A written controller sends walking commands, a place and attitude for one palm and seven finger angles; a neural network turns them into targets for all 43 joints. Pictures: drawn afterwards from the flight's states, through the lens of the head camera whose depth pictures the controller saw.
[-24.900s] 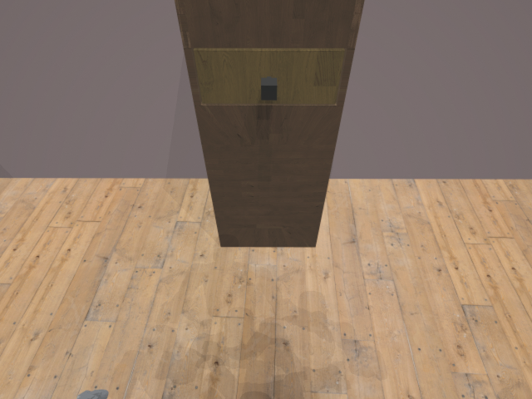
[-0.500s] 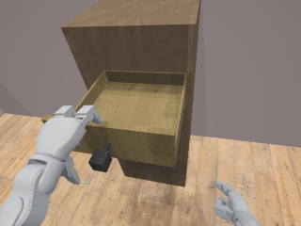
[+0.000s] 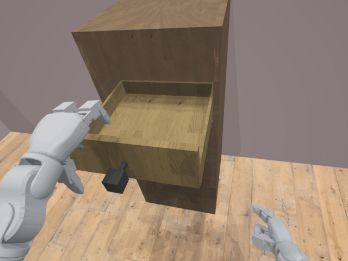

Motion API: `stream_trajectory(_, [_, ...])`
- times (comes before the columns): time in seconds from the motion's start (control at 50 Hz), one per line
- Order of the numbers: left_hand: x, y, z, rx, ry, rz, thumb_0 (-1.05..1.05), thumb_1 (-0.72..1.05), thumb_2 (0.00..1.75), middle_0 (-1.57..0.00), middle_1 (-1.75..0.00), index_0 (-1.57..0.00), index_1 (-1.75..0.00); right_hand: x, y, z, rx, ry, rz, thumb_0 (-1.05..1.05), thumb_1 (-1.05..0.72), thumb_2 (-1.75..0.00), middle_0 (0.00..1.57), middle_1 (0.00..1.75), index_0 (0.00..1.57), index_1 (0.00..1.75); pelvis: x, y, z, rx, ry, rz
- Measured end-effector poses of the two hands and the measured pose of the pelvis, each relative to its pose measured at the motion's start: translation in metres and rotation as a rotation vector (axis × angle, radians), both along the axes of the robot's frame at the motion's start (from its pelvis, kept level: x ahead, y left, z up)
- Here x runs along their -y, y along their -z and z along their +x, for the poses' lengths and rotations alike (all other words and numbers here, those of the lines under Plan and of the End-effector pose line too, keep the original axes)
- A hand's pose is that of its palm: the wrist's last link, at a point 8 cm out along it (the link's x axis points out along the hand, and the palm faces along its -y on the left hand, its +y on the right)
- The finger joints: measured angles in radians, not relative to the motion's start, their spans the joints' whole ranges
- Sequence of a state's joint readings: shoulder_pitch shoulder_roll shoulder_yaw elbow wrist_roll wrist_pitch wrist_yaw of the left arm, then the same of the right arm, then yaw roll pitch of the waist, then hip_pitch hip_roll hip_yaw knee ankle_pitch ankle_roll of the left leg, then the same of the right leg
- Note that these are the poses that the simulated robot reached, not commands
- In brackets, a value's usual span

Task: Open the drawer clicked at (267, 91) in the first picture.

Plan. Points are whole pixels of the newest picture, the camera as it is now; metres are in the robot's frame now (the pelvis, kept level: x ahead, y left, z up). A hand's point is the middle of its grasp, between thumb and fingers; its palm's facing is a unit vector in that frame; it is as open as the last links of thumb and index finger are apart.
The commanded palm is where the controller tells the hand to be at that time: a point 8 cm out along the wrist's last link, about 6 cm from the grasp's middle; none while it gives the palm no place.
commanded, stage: draw the hand back to the body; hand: left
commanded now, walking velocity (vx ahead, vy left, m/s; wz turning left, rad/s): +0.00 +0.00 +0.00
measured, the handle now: (119, 174) +0.30 +0.19 +0.05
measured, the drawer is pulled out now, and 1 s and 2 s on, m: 0.27 0.27 0.27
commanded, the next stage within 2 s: step back with the hand held close in 1.60 s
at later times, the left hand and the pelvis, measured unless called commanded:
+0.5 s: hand (67, 165) +0.22 +0.23 +0.18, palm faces +0.13 -0.06 -0.99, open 13.8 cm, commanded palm +0.18 +0.24 +0.25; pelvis +0.00 +0.00 +0.00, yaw +0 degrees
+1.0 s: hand (61, 144) +0.23 +0.22 +0.24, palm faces +0.36 -0.87 -0.32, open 12.2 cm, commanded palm +0.18 +0.27 +0.24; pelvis +0.03 +0.01 +0.00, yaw -2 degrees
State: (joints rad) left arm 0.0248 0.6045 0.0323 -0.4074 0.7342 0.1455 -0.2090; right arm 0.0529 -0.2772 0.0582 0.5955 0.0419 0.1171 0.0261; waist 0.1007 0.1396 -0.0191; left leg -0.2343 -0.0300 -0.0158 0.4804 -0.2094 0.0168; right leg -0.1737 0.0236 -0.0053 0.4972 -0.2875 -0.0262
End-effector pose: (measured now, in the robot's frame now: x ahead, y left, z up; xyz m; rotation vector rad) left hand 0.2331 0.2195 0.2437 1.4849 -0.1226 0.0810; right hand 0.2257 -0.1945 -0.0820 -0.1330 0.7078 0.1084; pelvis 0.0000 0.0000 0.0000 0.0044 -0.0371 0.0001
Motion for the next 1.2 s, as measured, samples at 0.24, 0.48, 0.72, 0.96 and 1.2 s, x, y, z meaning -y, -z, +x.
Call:
stream_trajectory(0.24, [-0.012, 0.001, -0.018, 0.009, 0.012, 0.023, 0.00, -0.49, 0.30, -0.32, -1.20, -0.32, -1.20, 0.010, 0.004, -0.009, -0.014, 0.013, -0.023, 0.01, -0.90, -0.90, 0.19, 0.30, 0.20, 0.30, 0.003, 0.002, 0.002, -0.002, 0.002, -0.005])
stream_trajectory(0.48, [-0.012, 0.010, -0.036, -0.001, 0.036, 0.029, 0.00, -0.49, 0.30, -0.32, -1.20, -0.32, -1.20, 0.003, 0.003, -0.004, 0.004, 0.004, -0.037, 0.01, -0.90, -0.90, 0.19, 0.30, 0.20, 0.30, -0.003, 0.003, 0.003, -0.009, -0.006, -0.010])
stream_trajectory(0.72, [-0.034, 0.001, -0.049, 0.249, 0.124, -0.706, 0.00, -0.46, 0.32, -0.32, -1.18, -0.32, -1.18, -0.009, -0.009, -0.008, 0.093, 0.059, -0.024, 0.01, -0.90, -0.90, 0.20, 0.30, 0.20, 0.30, -0.007, 0.000, 0.006, 0.018, 0.009, -0.018])
stream_trajectory(0.96, [-0.042, 0.003, -0.040, 0.472, 0.186, -1.025, -0.01, -0.16, 0.45, -0.29, -0.98, -0.28, -0.99, 0.016, -0.009, -0.040, 0.050, 0.137, -0.124, 0.01, -0.90, -0.90, 0.20, 0.30, 0.20, 0.30, -0.007, -0.003, 0.024, 0.030, 0.032, -0.014])
stream_trajectory(1.2, [-0.049, 0.002, -0.044, 0.413, 0.109, -0.941, 0.00, 0.24, 0.62, -0.26, -0.72, -0.26, -0.72, 0.023, -0.005, -0.027, 0.046, 0.173, -0.096, 0.01, -0.90, -0.90, 0.20, 0.30, 0.20, 0.30, -0.006, -0.004, 0.031, 0.010, 0.035, -0.012])
